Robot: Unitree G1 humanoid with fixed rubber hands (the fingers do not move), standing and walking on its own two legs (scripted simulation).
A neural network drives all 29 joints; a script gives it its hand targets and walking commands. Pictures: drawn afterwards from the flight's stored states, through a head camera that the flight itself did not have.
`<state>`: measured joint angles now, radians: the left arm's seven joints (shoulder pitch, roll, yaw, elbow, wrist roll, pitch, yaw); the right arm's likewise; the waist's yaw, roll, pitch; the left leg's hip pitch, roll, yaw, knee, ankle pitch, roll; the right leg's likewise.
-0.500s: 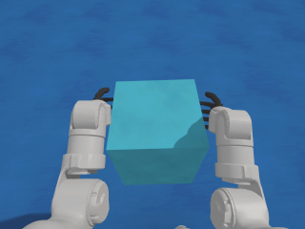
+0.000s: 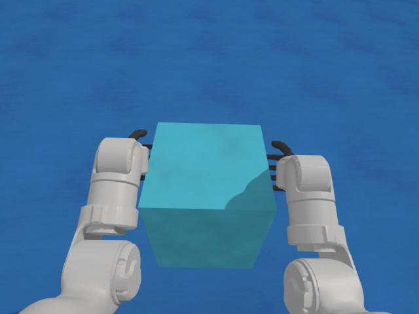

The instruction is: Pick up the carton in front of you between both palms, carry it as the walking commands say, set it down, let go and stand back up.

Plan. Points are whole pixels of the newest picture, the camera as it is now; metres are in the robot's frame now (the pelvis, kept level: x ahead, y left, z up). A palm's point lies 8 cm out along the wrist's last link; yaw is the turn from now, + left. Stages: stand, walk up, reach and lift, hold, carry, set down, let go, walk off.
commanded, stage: carry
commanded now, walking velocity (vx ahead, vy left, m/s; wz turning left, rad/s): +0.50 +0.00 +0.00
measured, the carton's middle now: (207, 198) +0.36 +0.01 +0.01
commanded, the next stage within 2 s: none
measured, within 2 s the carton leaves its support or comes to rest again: neither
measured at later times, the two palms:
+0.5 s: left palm (173, 80) +0.63 +0.10 +0.13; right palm (284, 88) +0.64 -0.19 +0.12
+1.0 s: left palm (171, 58) +0.81 +0.12 +0.10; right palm (263, 66) +0.80 -0.16 +0.09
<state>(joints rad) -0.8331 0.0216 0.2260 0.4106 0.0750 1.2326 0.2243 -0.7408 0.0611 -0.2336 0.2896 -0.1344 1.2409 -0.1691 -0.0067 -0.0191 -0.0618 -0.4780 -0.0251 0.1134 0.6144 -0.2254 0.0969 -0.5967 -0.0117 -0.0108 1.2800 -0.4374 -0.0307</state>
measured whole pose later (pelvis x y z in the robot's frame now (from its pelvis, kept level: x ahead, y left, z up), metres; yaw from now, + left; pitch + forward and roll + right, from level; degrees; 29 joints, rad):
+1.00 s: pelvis +0.52 -0.02 +0.02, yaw -1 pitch +3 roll +0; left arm -0.32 -0.17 0.16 -0.15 0.12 1.22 0.27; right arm -0.31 0.17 -0.12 -0.13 -0.14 1.25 -0.19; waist -0.01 -0.03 -0.04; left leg -0.29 0.03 0.20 0.40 -0.16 0.05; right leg -0.32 -0.06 -0.11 0.48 -0.23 0.03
